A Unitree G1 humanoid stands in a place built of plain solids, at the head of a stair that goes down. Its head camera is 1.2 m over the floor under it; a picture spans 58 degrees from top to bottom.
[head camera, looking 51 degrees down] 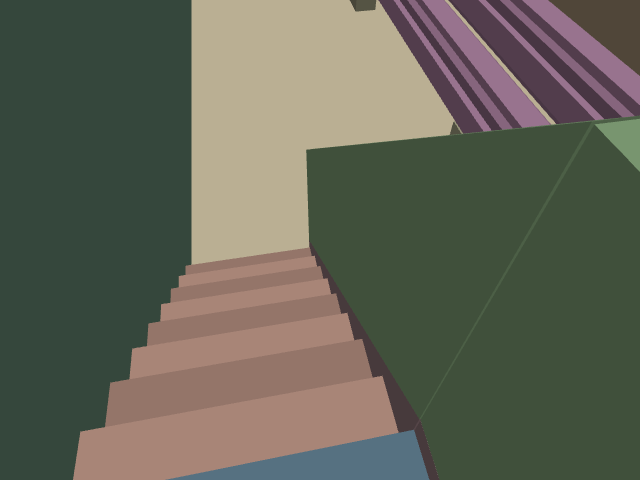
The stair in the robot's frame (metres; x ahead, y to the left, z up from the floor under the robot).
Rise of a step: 0.18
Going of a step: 0.22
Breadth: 0.95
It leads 11 degrees to the left of straight ahead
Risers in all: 9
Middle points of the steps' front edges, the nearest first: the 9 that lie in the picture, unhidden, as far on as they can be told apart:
0.24 0.22 0.00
0.46 0.26 -0.18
0.68 0.30 -0.36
0.90 0.34 -0.55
1.12 0.38 -0.73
1.34 0.42 -0.91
1.56 0.46 -1.09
1.77 0.51 -1.27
1.99 0.55 -1.46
